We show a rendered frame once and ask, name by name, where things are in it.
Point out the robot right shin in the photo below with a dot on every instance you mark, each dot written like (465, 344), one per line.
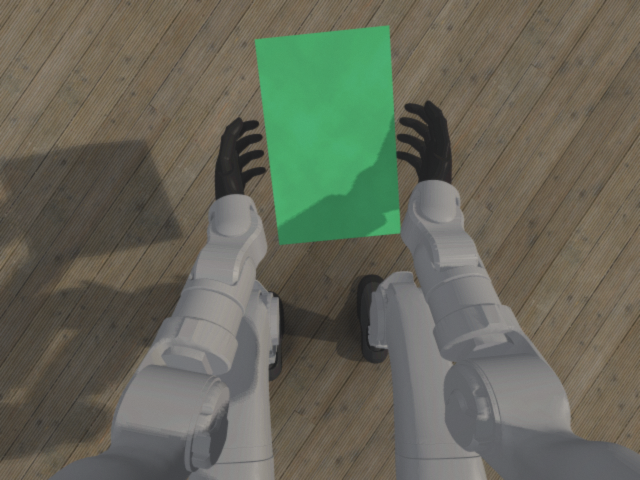
(396, 277)

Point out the robot right hand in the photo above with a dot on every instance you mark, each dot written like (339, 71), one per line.
(436, 158)

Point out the robot right thigh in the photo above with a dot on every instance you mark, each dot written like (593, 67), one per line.
(424, 447)

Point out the carton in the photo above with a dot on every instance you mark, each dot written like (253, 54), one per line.
(329, 118)

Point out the left robot upper arm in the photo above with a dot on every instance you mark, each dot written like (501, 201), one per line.
(171, 422)

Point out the robot left forearm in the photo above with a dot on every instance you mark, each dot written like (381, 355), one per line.
(200, 336)

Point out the robot left hand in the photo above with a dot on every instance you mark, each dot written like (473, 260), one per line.
(229, 178)

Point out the robot right forearm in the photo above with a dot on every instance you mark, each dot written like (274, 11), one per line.
(470, 321)

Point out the right robot upper arm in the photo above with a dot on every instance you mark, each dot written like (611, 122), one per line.
(513, 412)

